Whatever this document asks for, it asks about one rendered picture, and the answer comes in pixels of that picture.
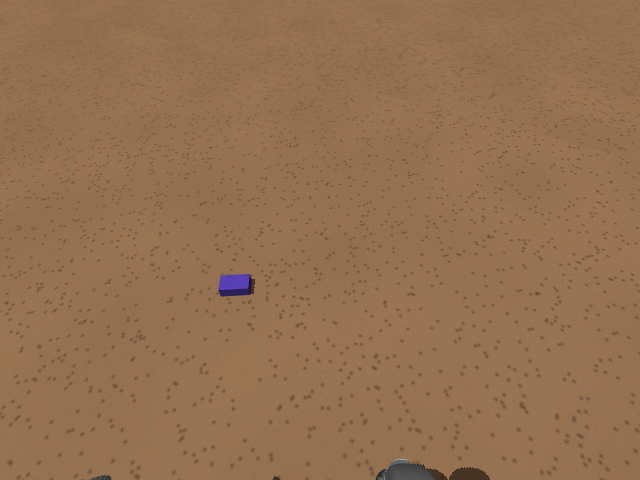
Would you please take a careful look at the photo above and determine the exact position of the small box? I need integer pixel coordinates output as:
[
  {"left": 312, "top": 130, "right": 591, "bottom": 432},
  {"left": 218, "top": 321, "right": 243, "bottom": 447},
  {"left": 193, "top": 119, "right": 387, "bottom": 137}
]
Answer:
[{"left": 218, "top": 274, "right": 252, "bottom": 296}]

